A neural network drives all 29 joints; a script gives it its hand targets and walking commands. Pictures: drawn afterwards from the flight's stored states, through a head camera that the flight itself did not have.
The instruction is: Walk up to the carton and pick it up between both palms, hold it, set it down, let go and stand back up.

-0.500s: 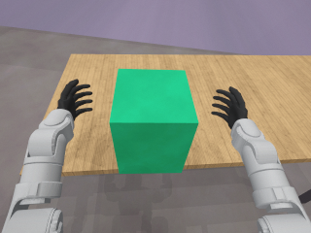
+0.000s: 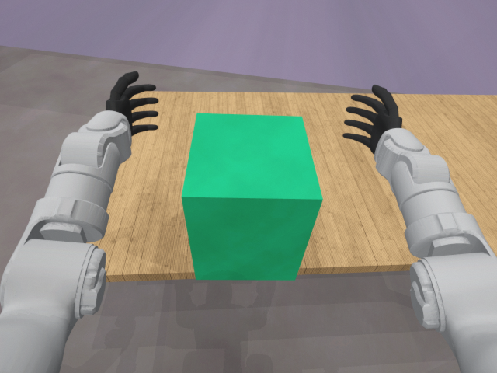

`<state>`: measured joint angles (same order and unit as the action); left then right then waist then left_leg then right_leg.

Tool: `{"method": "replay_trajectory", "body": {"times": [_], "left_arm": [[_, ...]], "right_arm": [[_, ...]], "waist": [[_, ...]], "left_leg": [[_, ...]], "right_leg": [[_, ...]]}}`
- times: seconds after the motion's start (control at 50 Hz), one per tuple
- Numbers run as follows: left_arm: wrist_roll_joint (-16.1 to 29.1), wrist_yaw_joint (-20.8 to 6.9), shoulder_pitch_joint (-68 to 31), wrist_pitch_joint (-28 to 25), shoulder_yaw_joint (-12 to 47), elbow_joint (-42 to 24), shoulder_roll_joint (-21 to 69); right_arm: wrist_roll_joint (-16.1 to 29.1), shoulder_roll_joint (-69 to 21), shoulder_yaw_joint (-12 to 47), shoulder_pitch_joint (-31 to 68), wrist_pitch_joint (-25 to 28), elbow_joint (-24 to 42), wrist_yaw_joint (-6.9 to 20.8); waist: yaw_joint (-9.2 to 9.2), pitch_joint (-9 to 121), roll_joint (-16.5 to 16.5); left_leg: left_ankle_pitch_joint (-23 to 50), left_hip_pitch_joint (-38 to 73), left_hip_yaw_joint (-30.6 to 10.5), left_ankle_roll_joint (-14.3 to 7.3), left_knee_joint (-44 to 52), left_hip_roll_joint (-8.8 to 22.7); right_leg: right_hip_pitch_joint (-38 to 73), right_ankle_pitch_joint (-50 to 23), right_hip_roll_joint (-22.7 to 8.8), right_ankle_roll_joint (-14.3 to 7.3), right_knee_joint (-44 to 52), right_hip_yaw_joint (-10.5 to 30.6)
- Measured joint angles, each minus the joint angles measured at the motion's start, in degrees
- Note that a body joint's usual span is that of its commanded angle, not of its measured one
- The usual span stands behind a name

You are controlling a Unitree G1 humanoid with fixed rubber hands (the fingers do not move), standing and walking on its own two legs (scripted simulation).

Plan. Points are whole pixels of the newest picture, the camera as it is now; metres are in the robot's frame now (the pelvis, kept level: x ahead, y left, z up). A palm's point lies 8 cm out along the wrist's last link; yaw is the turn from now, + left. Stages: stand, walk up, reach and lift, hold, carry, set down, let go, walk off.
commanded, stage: reach and lift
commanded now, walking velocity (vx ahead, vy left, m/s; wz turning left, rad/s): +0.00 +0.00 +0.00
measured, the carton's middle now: (247, 199) +0.44 +0.02 +0.03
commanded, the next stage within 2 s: none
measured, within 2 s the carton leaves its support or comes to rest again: neither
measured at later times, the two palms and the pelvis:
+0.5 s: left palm (138, 178) +0.42 +0.22 +0.10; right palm (352, 182) +0.43 -0.16 +0.10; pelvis +0.00 +0.00 +0.00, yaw +1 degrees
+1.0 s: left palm (153, 191) +0.42 +0.20 +0.06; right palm (350, 194) +0.43 -0.17 +0.07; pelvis -0.01 +0.00 -0.02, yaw +1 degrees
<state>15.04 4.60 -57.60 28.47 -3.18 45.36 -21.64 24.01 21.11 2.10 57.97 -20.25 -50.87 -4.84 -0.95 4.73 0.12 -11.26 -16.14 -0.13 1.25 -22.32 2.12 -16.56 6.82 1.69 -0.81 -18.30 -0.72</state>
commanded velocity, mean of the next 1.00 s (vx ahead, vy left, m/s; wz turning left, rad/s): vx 0.00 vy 0.00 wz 0.00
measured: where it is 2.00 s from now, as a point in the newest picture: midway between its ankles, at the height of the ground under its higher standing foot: outside the picture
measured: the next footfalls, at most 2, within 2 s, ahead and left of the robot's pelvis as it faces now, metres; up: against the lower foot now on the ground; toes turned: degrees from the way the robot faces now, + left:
none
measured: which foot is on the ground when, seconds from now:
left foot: down 0.00-1.00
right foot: down 0.00-1.00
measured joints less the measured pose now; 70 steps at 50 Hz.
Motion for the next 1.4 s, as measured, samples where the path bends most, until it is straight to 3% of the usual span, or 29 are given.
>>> {"method": "replay_trajectory", "body": {"times": [0.24, 0.36, 0.54, 0.68, 0.78, 0.96, 1.12, 1.24, 1.4], "left_arm": [[-1.8, -1.3, -5.2, -8.3, 1.9, 13.5, 0.9], [-3.9, -1.9, 1.2, -16.2, 0.7, 16.1, 4.1], [-2.1, 0.7, 5.5, -26.5, 1.5, 20.0, 6.6], [-0.5, 0.1, 0.8, -35.6, 3.6, 32.0, 7.0], [0.5, -0.6, -0.5, -40.6, 4.6, 36.6, 7.7], [1.0, -0.4, -0.6, -42.4, 5.2, 37.9, 8.0], [2.0, 0.1, -1.8, -43.3, 5.4, 38.0, 9.0], [-2.1, 0.5, -3.0, -43.6, 1.7, 37.8, 11.5], [-10.8, 2.0, -1.6, -40.8, -6.4, 33.8, 13.6]], "right_arm": [[-3.1, -2.8, -0.8, 4.8, 3.7, -10.9, -0.5], [-6.7, -6.2, -2.6, -2.2, 9.2, -9.7, -0.9], [-11.2, -9.4, -6.3, -7.6, 16.9, -9.8, -0.8], [-10.6, -9.1, -4.2, -3.8, 22.5, -19.1, -0.1], [-8.7, -9.0, -2.4, -3.6, 26.4, -21.1, -0.2], [-6.5, -8.5, -0.3, -3.1, 28.1, -22.3, 0.4], [-9.1, -10.0, -2.4, -2.1, 27.3, -20.7, 0.2], [-13.3, -13.5, -5.4, -1.5, 27.0, -20.8, -0.7], [-20.8, -16.6, -13.6, -3.0, 27.1, -18.6, -3.2]], "waist": [[0.77, 0.4, 0.7], [0.69, 0.3, 0.7], [-0.07, 3.0, 0.2], [0.26, 6.2, 0.0], [0.67, 7.5, 0.0], [0.81, 8.5, 0.3], [1.13, 9.5, 0.1], [1.49, 8.8, 0.7], [1.08, 6.5, 0.5]], "left_leg": [[0.3, -1.6, -1.1, 0.4, -0.3, 0.0], [-0.1, -1.9, -1.3, 0.3, -0.8, -0.1], [-0.8, -9.3, -1.4, 0.5, -4.3, -0.1], [-1.6, -15.4, -1.6, 0.6, -7.5, -0.1], [-2.2, -18.3, -1.8, 0.7, -9.3, -0.2], [-2.1, -21.3, -1.5, 0.7, -10.4, -0.3], [-2.1, -23.9, -1.5, 0.6, -11.5, -0.5], [-1.7, -22.8, -1.5, 0.5, -10.4, -0.8], [-1.3, -19.2, -1.4, 0.5, -8.5, -0.5]], "right_leg": [[-1.0, -0.1, 0.0, -0.3, 0.3, -1.1], [-1.3, 0.3, -0.2, -0.2, -0.3, -1.2], [-8.6, 0.9, -0.1, -0.2, -3.6, -1.4], [-14.8, 2.0, -0.2, -0.3, -7.3, -1.6], [-17.8, 2.7, -0.2, -0.3, -9.3, -1.7], [-21.3, 3.0, -0.4, -0.3, -11.2, -1.4], [-24.0, 3.2, -0.6, -0.4, -12.7, -1.4], [-23.2, 3.2, -0.9, -0.3, -12.3, -1.4], [-19.1, 2.2, -0.6, -0.2, -9.3, -1.3]]}}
